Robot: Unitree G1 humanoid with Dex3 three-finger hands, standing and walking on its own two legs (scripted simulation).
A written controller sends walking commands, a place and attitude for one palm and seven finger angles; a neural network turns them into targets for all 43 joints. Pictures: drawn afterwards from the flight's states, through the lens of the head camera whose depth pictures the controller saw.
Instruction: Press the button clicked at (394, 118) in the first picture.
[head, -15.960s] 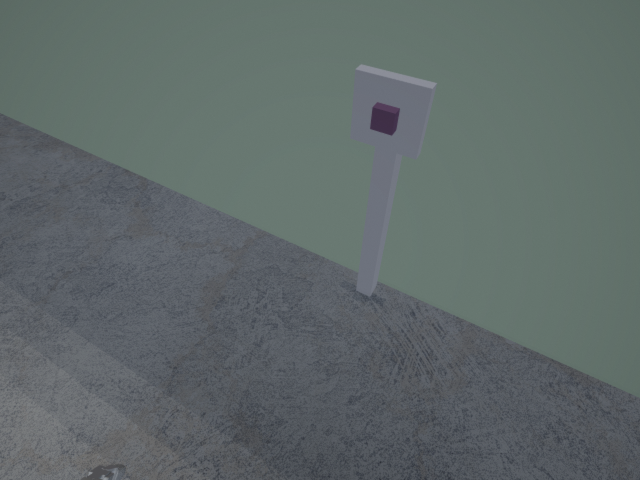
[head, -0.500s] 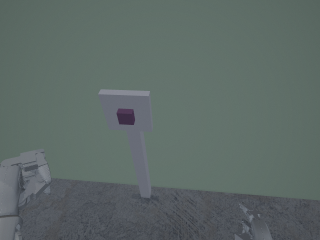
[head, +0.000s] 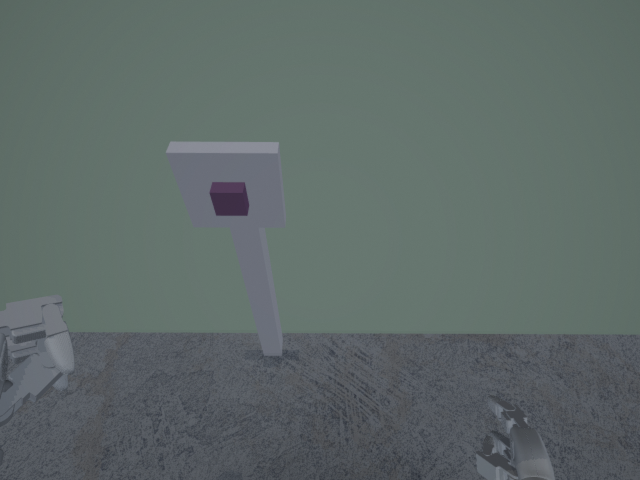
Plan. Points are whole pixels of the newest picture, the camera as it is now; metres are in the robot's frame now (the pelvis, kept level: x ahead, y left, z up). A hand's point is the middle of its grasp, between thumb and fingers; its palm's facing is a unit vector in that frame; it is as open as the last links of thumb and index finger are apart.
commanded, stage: step back with the hand held close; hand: left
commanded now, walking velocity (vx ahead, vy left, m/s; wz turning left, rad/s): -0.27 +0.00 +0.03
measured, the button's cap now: (230, 197) +0.56 +0.19 +0.00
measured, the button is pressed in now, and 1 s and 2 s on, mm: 0 0 0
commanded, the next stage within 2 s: stop stepping back and stand still in 1.06 s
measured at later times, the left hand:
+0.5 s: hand (6, 450) +0.12 +0.24 +0.16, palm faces +0.41 -0.80 -0.44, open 3.1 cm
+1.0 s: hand out of the picture +0.05 +0.27 +0.16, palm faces +0.36 -0.81 -0.46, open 3.1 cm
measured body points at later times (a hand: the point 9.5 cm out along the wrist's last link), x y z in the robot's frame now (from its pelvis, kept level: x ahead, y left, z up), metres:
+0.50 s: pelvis -0.07 +0.00 -0.01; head -0.06 +0.01 +0.43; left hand +0.09 +0.28 +0.18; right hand +0.11 -0.24 -0.09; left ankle +0.01 +0.09 -0.74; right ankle +0.02 -0.15 -0.74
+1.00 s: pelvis -0.14 +0.01 +0.00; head -0.11 +0.05 +0.45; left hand +0.03 +0.31 +0.19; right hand +0.06 -0.21 -0.07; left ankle -0.07 +0.09 -0.74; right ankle -0.15 -0.13 -0.70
